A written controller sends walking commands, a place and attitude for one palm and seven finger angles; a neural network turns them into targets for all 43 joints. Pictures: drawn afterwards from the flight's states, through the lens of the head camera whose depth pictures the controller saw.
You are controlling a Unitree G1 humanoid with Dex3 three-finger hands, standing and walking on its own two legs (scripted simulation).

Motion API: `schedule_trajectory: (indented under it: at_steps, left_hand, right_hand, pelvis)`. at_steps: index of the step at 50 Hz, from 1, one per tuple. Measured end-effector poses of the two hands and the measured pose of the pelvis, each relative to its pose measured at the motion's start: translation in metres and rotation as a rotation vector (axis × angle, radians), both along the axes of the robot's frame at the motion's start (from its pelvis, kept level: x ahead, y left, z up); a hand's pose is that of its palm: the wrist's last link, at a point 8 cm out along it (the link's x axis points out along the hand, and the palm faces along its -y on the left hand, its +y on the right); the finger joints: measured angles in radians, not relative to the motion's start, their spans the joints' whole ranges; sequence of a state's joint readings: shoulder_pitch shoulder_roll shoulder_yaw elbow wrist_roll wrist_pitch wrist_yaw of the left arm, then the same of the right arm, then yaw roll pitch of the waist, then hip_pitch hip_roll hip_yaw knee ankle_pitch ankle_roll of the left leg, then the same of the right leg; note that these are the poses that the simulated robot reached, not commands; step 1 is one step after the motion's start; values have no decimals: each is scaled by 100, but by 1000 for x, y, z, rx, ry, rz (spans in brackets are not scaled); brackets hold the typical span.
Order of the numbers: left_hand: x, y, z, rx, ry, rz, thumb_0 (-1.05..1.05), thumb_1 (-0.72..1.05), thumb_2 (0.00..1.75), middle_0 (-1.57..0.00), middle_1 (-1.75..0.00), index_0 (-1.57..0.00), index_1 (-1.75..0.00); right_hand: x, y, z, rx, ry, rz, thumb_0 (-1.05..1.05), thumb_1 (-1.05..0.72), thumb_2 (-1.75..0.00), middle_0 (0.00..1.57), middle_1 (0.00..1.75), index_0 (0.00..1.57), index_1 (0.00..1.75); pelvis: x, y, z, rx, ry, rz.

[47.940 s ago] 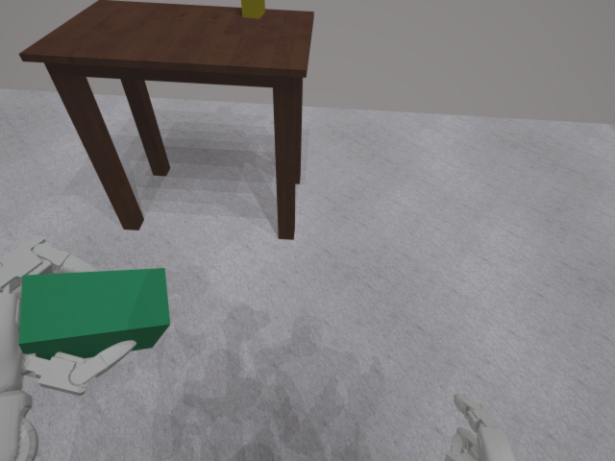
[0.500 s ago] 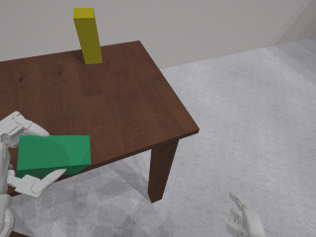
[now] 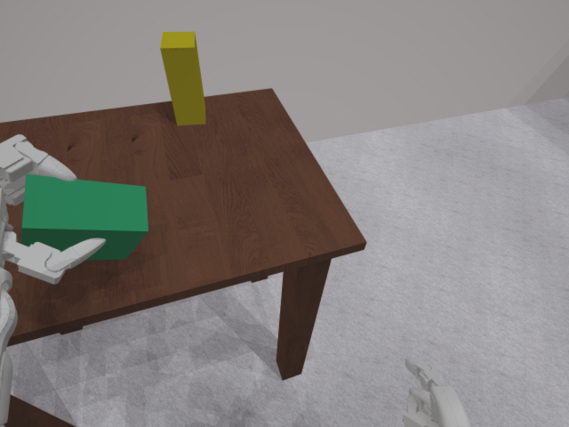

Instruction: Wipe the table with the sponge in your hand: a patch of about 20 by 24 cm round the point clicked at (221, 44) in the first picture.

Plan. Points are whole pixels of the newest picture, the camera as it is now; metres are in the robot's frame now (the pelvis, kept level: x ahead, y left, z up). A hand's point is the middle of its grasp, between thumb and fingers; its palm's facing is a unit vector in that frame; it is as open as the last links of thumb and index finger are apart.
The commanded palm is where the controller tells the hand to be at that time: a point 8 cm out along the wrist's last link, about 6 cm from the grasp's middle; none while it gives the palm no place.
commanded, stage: turn the palm down, sponge in hand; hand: left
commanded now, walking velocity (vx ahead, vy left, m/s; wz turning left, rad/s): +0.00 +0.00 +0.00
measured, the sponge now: (100, 223) +0.28 +0.26 +0.16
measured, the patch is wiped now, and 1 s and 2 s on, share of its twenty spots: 0.95 0.95 0.95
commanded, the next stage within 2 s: none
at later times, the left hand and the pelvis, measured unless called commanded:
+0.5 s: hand (101, 261) +0.23 +0.23 +0.17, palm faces +0.31 -0.57 -0.76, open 9.6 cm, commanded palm +0.18 +0.26 +0.22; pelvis +0.00 -0.06 -0.01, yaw +2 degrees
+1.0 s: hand (77, 240) +0.23 +0.25 +0.19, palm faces +0.34 -0.33 -0.88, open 9.6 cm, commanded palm +0.19 +0.26 +0.24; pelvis +0.01 -0.03 +0.00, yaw +0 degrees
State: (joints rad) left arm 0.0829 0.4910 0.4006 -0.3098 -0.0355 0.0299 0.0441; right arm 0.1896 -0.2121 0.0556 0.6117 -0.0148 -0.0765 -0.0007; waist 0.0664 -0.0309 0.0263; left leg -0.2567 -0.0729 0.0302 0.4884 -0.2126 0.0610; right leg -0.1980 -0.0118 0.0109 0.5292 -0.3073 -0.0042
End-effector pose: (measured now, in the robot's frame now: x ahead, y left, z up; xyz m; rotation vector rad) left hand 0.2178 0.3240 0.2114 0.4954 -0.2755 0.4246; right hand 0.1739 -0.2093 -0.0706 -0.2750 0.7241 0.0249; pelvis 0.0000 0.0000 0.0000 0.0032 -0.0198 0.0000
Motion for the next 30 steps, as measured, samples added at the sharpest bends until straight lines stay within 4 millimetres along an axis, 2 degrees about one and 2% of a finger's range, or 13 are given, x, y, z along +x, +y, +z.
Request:
schedule_trajectory:
  at_steps: [2,5,7,9,11,14,17,19,24,27,30]
  left_hand:
    - [0,-8,-4,4,73,19,-1,-49,109,-78,-141,-79,-138]
    - [-9,-35,-17,71,189,-16,-1,-49,109,-78,-141,-79,-138]
    - [-18,-53,-24,99,220,-56,-1,-49,109,-78,-141,-79,-138]
    - [-27,-62,-24,128,213,-63,-1,-49,109,-78,-141,-79,-138]
    - [-34,-61,-19,162,181,-22,-1,-49,109,-78,-141,-79,-138]
    - [-40,-50,-8,196,150,93,-1,-49,109,-79,-140,-79,-137]
    - [-43,-40,-1,211,191,190,-1,-49,109,-79,-140,-79,-137]
    - [-41,-39,-2,224,251,208,-1,-49,109,-78,-141,-79,-138]
    - [-28,-62,-7,298,353,114,-1,-49,109,-78,-141,-79,-138]
    - [-22,-76,-2,352,331,58,-1,-49,109,-78,-141,-79,-138]
    - [-20,-79,5,396,303,66,-1,-49,109,-79,-141,-79,-138]
  right_hand:
    - [2,-3,-1,27,-8,1,1,-91,-89,20,30,20,30]
    - [6,-10,-1,48,-25,-8,1,-91,-89,20,30,20,30]
    - [8,-17,-1,44,-35,-15,1,-91,-89,20,30,20,30]
    - [9,-24,-2,31,-35,-17,1,-91,-89,20,30,20,30]
    - [10,-32,-4,15,-24,-10,1,-91,-89,20,30,20,30]
    - [11,-44,-9,-4,1,-5,1,-91,-89,20,30,20,30]
    - [12,-57,-13,-10,13,-15,1,-91,-89,20,30,20,30]
    - [13,-65,-15,-8,9,-30,1,-91,-89,20,30,20,30]
    - [19,-78,-17,-1,-14,-70,1,-91,-89,20,30,20,30]
    - [21,-83,-17,3,-16,-89,1,-91,-89,20,30,20,30]
    - [23,-85,-18,10,-7,-107,1,-91,-89,20,30,20,30]
  pelvis:
    - [0,-2,0,-2,-5,-5]
    - [-3,-8,-1,-3,-4,-8]
    - [-5,-14,-2,-1,0,-4]
    - [-6,-21,-3,-1,2,2]
    - [-8,-30,-4,-2,1,14]
    - [-9,-42,-5,-5,-5,31]
    - [-8,-51,-5,-7,-13,42]
    - [-7,-55,-5,-6,-17,43]
    - [-2,-61,-6,-2,-14,38]
    - [3,-62,-6,4,-6,28]
    - [9,-63,-7,8,0,19]
